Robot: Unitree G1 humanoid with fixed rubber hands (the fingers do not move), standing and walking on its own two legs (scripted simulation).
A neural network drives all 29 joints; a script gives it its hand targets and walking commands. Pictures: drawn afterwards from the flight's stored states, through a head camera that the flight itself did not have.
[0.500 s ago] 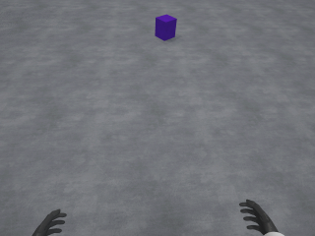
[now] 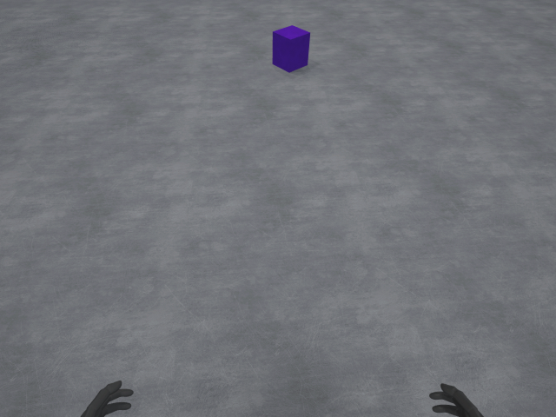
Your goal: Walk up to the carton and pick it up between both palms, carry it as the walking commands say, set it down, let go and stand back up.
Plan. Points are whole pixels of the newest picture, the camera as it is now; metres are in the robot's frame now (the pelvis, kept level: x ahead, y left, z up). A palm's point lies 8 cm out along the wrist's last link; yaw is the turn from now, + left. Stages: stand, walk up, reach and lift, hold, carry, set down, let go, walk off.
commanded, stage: walk up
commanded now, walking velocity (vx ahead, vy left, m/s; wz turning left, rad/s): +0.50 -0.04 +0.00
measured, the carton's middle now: (290, 48) +2.80 -0.14 -0.64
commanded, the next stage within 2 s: none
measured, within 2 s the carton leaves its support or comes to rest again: neither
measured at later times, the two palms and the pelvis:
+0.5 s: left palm (120, 390) +0.20 +0.26 -0.12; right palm (434, 335) +0.27 -0.26 -0.07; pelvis +0.17 +0.00 +0.01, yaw -1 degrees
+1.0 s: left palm (175, 282) +0.40 +0.21 -0.13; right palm (417, 244) +0.48 -0.30 -0.10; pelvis +0.37 -0.05 +0.00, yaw -1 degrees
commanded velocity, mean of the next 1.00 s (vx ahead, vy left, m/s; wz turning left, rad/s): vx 0.50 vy -0.04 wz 0.00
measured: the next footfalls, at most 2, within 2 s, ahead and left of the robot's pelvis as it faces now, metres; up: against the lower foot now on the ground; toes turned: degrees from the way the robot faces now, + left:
left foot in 0.34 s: +0.21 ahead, +0.14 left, +0.00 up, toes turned +1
right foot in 0.72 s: +0.37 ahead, -0.20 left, +0.00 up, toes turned -4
